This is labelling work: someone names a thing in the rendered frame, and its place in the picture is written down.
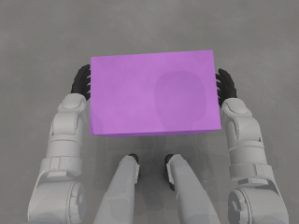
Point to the right robot upper arm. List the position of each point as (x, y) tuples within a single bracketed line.
[(256, 206)]

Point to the right robot hand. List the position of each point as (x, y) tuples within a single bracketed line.
[(226, 86)]

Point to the right robot foot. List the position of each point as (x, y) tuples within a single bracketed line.
[(166, 160)]

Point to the right robot forearm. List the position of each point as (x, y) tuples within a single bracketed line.
[(245, 144)]

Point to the carton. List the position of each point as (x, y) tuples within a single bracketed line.
[(151, 94)]

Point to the left robot shin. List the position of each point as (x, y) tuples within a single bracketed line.
[(129, 158)]

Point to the left robot upper arm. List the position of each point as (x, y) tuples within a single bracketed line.
[(58, 203)]

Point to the left robot forearm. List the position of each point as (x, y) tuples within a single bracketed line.
[(63, 157)]

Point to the left robot hand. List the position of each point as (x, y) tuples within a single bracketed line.
[(81, 81)]

